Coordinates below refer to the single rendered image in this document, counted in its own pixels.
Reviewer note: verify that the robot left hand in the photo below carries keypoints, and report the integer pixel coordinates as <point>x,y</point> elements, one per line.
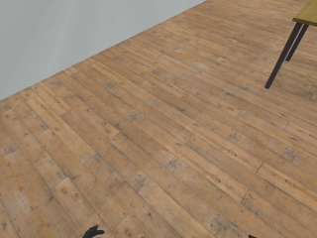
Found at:
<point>92,231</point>

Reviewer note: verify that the table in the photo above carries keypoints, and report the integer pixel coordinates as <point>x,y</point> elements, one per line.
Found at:
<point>307,16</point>

